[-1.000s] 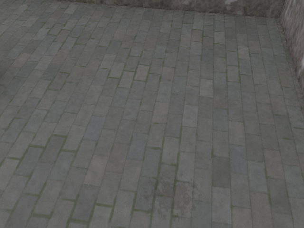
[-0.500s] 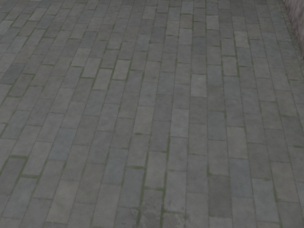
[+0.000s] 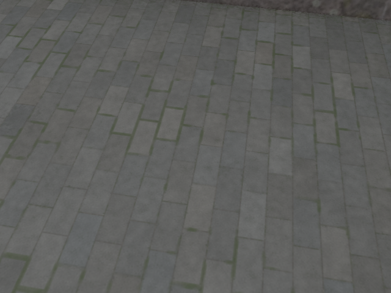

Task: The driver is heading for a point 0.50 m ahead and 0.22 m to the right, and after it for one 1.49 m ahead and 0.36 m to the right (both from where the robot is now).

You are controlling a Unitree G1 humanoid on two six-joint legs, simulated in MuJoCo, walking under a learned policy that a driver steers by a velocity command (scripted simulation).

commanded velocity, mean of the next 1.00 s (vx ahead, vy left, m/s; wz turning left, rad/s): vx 0.39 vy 0.00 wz -0.51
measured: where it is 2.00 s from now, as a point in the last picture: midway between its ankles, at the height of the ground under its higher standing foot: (252, 273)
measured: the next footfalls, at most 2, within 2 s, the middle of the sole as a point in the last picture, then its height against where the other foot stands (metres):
right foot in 0.38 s outside the picture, level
left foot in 0.86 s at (240, 236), level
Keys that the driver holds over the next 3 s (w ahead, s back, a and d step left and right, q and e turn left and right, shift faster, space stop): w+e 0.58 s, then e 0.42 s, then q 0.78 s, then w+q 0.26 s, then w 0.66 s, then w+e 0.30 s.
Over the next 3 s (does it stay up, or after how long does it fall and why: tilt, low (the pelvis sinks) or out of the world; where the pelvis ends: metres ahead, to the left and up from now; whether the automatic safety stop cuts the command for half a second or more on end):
stays up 1.00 -0.13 -0.02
